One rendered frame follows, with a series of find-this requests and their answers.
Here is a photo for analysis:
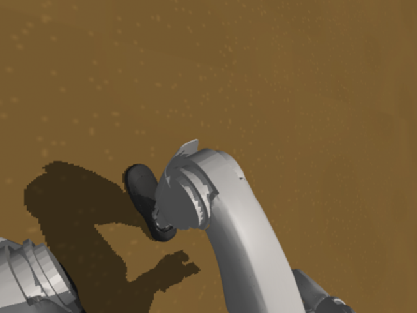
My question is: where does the right robot hand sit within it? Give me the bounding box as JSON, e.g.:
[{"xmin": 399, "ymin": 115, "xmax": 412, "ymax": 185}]
[{"xmin": 292, "ymin": 269, "xmax": 330, "ymax": 313}]

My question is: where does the right robot arm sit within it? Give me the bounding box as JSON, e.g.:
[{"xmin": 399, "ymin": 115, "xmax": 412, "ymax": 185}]
[{"xmin": 315, "ymin": 296, "xmax": 356, "ymax": 313}]

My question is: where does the right robot foot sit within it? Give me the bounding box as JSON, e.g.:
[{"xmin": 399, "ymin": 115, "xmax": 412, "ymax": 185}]
[{"xmin": 125, "ymin": 164, "xmax": 177, "ymax": 242}]

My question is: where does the left robot foot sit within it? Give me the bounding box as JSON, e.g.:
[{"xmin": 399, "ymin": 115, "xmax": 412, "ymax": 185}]
[{"xmin": 59, "ymin": 263, "xmax": 86, "ymax": 313}]

